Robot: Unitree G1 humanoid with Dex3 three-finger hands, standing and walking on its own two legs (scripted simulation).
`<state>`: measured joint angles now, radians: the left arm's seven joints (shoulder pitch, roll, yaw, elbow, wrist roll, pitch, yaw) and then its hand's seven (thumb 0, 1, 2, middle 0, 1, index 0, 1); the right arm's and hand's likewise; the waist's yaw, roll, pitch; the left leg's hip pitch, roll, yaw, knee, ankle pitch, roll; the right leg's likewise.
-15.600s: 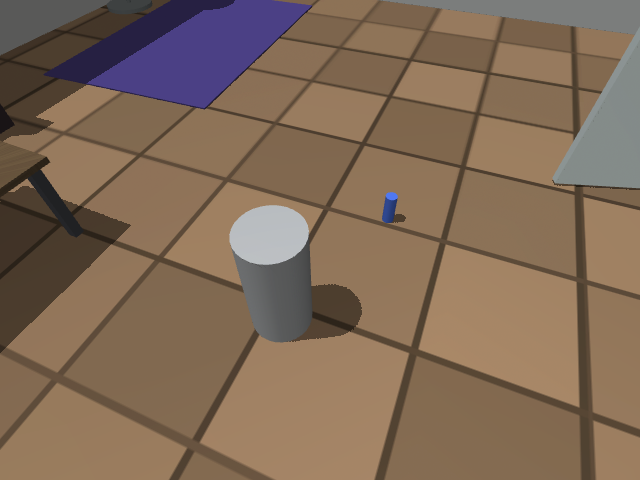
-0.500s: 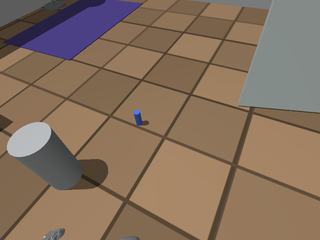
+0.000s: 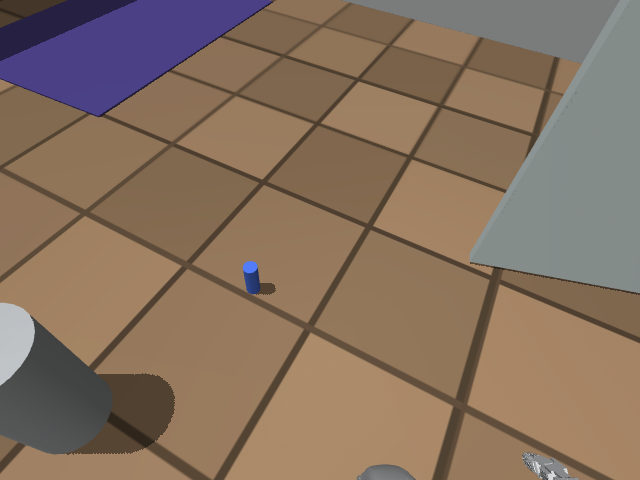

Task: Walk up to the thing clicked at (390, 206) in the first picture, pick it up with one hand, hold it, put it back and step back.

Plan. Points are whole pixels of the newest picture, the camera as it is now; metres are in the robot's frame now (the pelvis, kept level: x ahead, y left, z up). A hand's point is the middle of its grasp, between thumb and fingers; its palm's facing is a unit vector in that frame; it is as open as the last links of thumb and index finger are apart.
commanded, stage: walk up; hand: left
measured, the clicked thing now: (251, 278) +0.83 +0.21 -0.70
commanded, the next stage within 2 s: none
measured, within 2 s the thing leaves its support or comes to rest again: neither
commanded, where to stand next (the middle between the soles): +0.51 -0.02 m, yaw +1 degrees
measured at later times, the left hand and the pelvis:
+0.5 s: hand (167, 418) +0.22 +0.21 -0.11, palm faces +0.01 -0.90 -0.43, open 7.4 cm; pelvis +0.18 -0.07 +0.00, yaw +1 degrees
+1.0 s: hand (176, 314) +0.39 +0.25 -0.14, palm faces +0.00 -0.93 -0.36, open 7.4 cm; pelvis +0.35 -0.03 +0.00, yaw +3 degrees
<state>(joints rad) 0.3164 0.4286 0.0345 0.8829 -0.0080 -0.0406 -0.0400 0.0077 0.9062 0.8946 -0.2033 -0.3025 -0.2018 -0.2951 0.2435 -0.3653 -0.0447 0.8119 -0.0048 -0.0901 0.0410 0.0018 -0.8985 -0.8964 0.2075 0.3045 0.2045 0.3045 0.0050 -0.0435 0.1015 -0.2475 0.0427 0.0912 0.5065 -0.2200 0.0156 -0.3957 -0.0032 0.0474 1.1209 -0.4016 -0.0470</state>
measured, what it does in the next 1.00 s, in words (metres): walks ahead: right foot, then left foot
